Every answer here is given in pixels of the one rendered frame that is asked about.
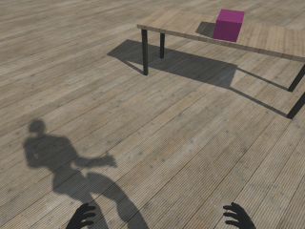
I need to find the robot left hand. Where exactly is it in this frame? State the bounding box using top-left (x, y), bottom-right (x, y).
top-left (66, 203), bottom-right (96, 229)

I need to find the carton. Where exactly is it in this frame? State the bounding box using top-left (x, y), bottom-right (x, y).
top-left (213, 9), bottom-right (245, 42)

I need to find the table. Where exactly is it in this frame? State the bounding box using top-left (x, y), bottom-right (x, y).
top-left (136, 8), bottom-right (305, 119)

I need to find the robot right hand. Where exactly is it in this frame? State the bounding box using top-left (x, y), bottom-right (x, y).
top-left (223, 202), bottom-right (256, 229)

